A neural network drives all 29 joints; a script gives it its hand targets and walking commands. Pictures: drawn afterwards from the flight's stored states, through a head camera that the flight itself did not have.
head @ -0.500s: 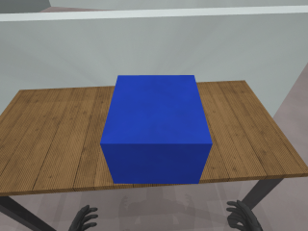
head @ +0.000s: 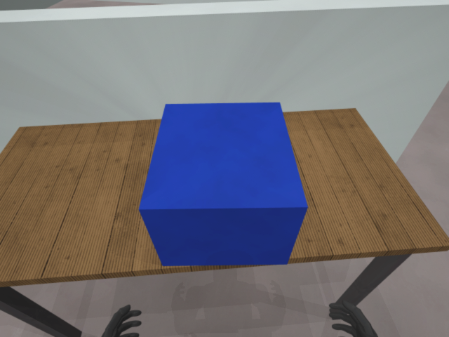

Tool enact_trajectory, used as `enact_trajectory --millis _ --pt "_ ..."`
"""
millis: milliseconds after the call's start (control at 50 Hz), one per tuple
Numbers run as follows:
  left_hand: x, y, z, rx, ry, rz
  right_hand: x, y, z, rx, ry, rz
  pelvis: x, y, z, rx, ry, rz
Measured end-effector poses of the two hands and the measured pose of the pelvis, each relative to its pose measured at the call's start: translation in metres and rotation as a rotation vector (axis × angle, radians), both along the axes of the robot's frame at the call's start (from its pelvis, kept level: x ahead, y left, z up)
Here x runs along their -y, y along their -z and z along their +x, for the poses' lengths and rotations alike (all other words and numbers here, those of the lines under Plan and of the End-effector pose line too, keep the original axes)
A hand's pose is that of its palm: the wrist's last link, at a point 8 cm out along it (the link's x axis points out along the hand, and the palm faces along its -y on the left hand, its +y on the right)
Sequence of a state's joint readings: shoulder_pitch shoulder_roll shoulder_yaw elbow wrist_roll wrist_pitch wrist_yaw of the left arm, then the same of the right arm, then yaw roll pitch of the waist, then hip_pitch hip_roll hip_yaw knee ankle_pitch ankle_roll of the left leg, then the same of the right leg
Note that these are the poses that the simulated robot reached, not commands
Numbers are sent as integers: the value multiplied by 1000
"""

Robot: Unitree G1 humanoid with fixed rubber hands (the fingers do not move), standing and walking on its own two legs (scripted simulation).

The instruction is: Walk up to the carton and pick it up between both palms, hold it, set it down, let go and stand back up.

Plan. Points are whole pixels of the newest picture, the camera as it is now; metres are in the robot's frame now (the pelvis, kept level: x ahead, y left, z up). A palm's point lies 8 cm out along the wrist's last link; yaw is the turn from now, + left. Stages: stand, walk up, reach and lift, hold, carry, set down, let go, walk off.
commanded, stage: let go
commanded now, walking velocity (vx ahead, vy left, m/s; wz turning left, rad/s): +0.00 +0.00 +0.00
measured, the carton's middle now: (223, 180) +0.46 +0.03 +0.02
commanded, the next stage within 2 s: stand in 0.34 s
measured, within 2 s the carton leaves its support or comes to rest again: neither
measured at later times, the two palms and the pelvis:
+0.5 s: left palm out of the picture +0.13 +0.26 -0.10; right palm out of the picture +0.13 -0.27 -0.10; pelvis +0.00 -0.01 +0.00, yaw +2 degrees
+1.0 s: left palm out of the picture +0.04 +0.31 -0.12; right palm out of the picture +0.09 -0.28 -0.11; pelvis -0.01 +0.01 +0.00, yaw +3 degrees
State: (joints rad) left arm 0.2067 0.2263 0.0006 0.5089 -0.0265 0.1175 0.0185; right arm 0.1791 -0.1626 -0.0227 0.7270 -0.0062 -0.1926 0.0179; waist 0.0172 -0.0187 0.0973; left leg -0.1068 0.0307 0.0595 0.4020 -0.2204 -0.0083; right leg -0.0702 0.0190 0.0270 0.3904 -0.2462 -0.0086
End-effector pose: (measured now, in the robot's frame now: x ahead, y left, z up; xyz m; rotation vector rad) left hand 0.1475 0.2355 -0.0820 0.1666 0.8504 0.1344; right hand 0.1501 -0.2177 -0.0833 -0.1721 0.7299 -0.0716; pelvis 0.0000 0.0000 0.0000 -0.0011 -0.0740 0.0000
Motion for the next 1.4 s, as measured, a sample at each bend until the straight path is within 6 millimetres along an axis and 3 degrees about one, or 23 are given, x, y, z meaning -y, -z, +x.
enact_trajectory --millis 380,460,580,680,800,1080,1400 --pt "16 4 6 12 40 -1 18 2 -1 -24 -14 -43 6 2 0 2 -15 1" --pt "-6 12 -8 -12 26 49 39 15 -16 -177 -6 -111 8 4 1 -18 -29 -1" --pt "-45 24 -48 -140 -39 114 73 18 -38 -298 38 -182 6 4 5 -25 -38 -4" --pt "-65 28 -76 -230 -75 146 84 17 -47 -347 54 -214 3 3 6 -17 -44 -7" --pt "-70 33 -92 -282 -79 135 78 18 -51 -370 50 -214 -3 1 2 -6 -46 -9" --pt "-81 34 -109 -325 -84 127 52 27 -67 -413 41 -178 -18 -2 -9 -5 -49 -5" --pt "-88 36 -126 -377 -89 124 50 30 -83 -458 53 -188 -27 -3 -16 -10 -55 -1"
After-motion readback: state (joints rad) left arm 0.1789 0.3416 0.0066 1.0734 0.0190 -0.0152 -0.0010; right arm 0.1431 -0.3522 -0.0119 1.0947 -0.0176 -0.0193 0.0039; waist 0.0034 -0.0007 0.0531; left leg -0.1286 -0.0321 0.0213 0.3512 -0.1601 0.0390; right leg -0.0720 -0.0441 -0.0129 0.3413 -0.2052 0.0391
